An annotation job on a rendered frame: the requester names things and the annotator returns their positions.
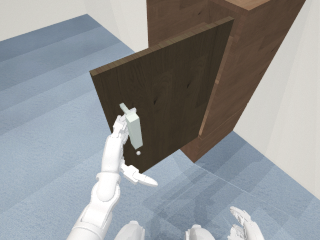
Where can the handle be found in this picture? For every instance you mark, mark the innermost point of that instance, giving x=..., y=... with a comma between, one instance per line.
x=134, y=127

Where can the robot left thigh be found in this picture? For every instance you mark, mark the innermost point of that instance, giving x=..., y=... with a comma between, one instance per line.
x=131, y=232

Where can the robot thigh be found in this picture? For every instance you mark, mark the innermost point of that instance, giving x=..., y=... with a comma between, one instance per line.
x=197, y=233
x=131, y=232

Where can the left robot hand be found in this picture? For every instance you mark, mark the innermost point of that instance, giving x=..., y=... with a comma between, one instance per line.
x=113, y=152

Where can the robot right thigh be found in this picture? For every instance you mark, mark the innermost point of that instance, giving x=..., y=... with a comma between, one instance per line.
x=197, y=233

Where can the robot left forearm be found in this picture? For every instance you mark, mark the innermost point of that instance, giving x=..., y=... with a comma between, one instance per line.
x=95, y=219

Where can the right robot hand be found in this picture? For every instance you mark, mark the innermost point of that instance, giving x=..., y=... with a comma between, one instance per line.
x=250, y=230

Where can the cupboard door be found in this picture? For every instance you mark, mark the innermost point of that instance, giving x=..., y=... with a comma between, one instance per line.
x=169, y=84

